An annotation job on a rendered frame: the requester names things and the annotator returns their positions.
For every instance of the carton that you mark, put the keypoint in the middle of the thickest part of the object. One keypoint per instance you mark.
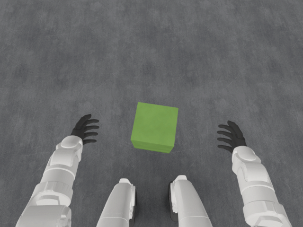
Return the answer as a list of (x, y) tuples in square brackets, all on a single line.
[(154, 127)]

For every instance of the robot right hand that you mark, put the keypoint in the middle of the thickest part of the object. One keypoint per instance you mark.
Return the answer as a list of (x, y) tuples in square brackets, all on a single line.
[(236, 136)]

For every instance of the robot left hand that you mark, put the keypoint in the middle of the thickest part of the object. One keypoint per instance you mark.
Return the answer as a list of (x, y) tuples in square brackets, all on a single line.
[(81, 128)]

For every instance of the left robot thigh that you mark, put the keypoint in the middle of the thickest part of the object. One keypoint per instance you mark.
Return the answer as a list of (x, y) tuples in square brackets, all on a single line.
[(116, 210)]

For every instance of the right robot forearm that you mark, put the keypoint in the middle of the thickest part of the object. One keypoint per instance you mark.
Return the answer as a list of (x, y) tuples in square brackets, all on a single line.
[(261, 207)]

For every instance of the robot left upper arm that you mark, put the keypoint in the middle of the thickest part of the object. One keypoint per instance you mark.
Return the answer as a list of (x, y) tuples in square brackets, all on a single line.
[(46, 216)]

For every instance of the left robot forearm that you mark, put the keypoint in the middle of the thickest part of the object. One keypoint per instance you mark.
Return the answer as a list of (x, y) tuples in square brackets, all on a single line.
[(56, 184)]

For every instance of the left robot shin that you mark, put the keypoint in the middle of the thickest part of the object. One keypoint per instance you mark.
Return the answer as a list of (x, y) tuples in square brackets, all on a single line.
[(124, 180)]

